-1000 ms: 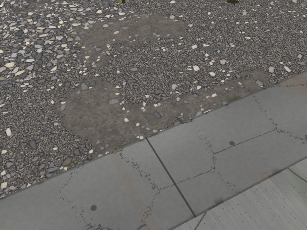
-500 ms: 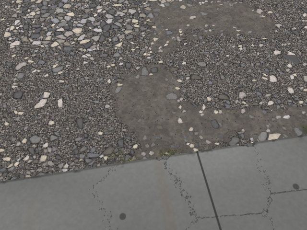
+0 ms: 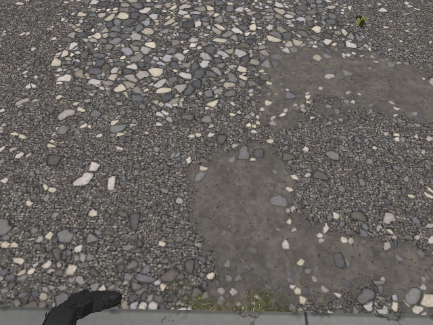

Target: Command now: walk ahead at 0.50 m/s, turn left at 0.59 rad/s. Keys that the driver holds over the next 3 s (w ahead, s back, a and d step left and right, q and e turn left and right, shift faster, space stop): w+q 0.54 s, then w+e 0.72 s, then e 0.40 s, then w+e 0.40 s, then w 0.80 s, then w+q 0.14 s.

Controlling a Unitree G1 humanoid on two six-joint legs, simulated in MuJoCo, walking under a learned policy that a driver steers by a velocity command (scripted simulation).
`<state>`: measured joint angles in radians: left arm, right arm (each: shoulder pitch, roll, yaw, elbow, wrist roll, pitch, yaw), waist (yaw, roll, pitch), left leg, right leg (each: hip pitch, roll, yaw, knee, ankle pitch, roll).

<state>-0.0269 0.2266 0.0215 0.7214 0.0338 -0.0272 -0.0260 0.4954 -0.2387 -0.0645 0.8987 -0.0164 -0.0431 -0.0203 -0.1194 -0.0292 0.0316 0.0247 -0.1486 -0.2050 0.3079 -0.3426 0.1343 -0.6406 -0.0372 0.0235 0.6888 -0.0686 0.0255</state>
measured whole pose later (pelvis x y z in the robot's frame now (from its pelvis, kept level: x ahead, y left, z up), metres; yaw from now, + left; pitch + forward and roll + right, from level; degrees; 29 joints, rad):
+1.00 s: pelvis +0.45 +0.12 +0.00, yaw +14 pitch -1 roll +1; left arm 0.24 0.29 0.09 0.82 0.03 0.03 -0.05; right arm 0.39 -0.26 -0.05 0.92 -0.02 -0.12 -0.02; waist -0.01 -0.04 0.02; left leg -0.02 -0.07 0.20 0.35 -0.33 0.09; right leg -0.64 -0.05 0.07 0.81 0.18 -0.03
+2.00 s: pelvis +0.86 +0.18 -0.15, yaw -22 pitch +1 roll +0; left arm 0.21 0.30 0.08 0.80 0.04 0.05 -0.08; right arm 0.30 -0.25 -0.07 0.82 -0.02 -0.05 0.00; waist -0.02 -0.03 -0.01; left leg -0.19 0.05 0.14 0.34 -0.18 0.02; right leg -0.58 -0.02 0.02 1.01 -0.22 0.00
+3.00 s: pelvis +1.25 -0.09 -0.15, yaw -29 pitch -1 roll +1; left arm 0.16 0.24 0.02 0.90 0.04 -0.04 -0.03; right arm 0.39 -0.21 -0.04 1.02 0.00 -0.08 0.01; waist -0.03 -0.03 0.04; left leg -0.08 -0.09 0.06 0.26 -0.18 0.10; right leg -0.60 -0.12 0.01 0.86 -0.12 -0.01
